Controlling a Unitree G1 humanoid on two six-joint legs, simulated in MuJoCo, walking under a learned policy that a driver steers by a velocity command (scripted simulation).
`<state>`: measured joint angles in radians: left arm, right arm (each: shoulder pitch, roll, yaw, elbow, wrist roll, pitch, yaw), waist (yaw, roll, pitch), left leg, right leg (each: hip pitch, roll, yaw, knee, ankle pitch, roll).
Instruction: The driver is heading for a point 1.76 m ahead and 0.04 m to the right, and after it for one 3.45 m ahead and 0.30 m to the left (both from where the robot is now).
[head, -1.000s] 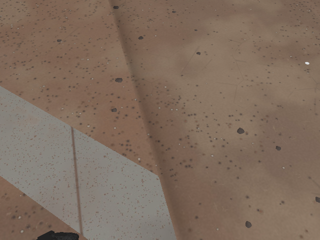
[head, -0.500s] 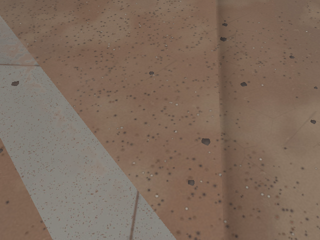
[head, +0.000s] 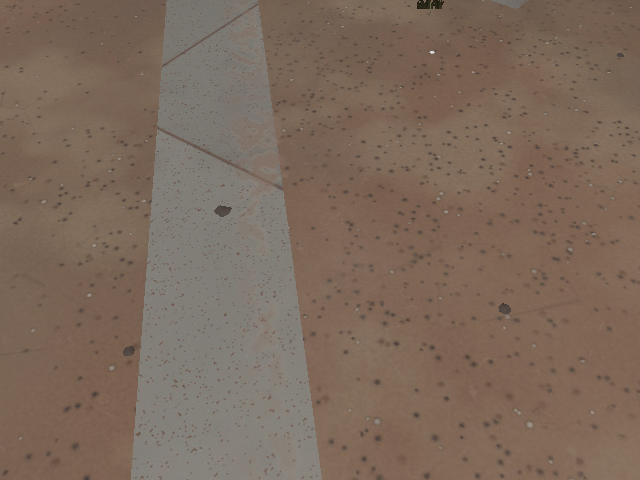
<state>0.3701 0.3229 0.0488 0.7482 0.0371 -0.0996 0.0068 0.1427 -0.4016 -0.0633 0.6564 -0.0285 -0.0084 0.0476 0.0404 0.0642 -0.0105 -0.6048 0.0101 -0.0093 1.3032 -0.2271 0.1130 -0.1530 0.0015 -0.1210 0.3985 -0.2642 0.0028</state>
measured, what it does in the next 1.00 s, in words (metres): walks ahead: left foot, then right foot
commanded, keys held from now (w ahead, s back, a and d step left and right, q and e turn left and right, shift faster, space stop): w+q+shift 0.10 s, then w+shift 0.54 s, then w+e+shift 0.36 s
